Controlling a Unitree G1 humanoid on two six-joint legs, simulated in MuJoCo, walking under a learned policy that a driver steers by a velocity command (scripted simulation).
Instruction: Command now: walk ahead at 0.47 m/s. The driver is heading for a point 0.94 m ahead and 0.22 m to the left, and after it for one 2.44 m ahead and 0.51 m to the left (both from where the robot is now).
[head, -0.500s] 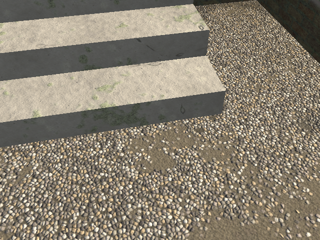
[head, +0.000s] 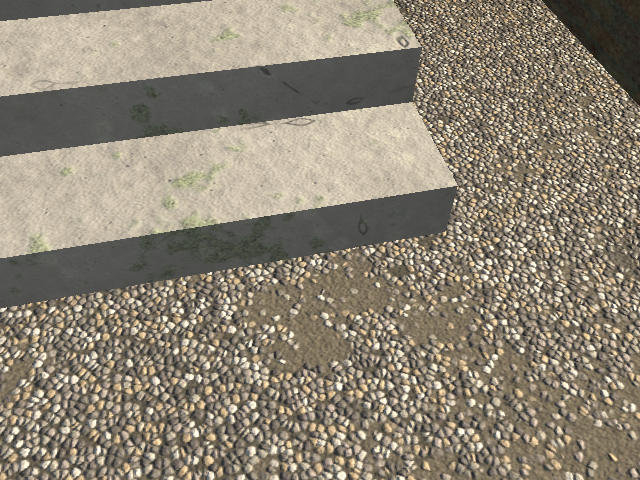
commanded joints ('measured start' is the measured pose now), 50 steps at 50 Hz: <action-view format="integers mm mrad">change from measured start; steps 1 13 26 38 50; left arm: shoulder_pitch -132 157 424 459 36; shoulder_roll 17 66 80 75 56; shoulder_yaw -9 23 -2 2 3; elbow -91 14 99 87 -62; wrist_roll -10 -15 -15 -39 11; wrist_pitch -6 -44 -69 -61 -14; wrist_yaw -1 26 42 38 14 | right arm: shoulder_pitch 39 -116 -499 -27 -106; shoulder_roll -137 -114 -89 -296 -166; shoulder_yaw -20 -42 -32 -110 -52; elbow -20 -96 -231 -121 -75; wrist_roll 1 -11 -2 -26 18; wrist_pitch -14 11 56 22 -5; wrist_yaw -7 15 40 12 11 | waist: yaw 8 39 84 -79 40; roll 122 20 -32 183 75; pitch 129 16 92 -334 69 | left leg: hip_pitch -110 -619 -721 283 -215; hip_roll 248 145 148 489 219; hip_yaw -106 -106 9 -752 -203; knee -61 1041 516 79 -74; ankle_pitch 534 25 313 -25 387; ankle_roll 113 35 -42 283 155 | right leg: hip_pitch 40 501 587 42 -3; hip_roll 38 -204 -106 134 -43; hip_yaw -48 380 117 68 38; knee -145 -627 -687 530 62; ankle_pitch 56 -130 245 -408 24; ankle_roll -14 -191 -135 -49 61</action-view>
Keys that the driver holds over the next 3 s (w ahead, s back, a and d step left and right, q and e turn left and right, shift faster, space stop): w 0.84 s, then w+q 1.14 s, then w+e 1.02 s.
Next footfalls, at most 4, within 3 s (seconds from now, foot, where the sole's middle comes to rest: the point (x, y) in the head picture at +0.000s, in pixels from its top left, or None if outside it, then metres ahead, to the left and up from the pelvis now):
0.14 right None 0.26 -0.09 -0.78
0.72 left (279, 443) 0.57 0.08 -0.78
1.24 right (347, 323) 0.86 -0.09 -0.78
1.90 left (156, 198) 1.12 0.37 -0.60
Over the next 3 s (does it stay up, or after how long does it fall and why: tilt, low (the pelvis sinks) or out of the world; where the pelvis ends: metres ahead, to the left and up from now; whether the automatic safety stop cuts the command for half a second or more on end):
stays up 1.47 0.65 0.33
